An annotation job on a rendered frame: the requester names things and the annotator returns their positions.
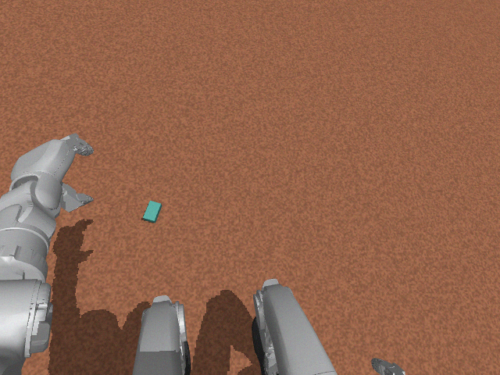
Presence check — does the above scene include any left robot arm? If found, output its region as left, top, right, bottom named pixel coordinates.
left=0, top=171, right=63, bottom=375

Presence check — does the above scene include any right robot foot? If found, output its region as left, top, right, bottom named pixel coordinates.
left=252, top=318, right=279, bottom=375

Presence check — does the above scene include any small box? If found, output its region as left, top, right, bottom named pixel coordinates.
left=143, top=201, right=162, bottom=223

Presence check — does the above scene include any right robot hand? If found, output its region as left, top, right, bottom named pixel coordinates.
left=371, top=358, right=405, bottom=375

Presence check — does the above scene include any left robot hand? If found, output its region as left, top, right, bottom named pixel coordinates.
left=11, top=133, right=94, bottom=213

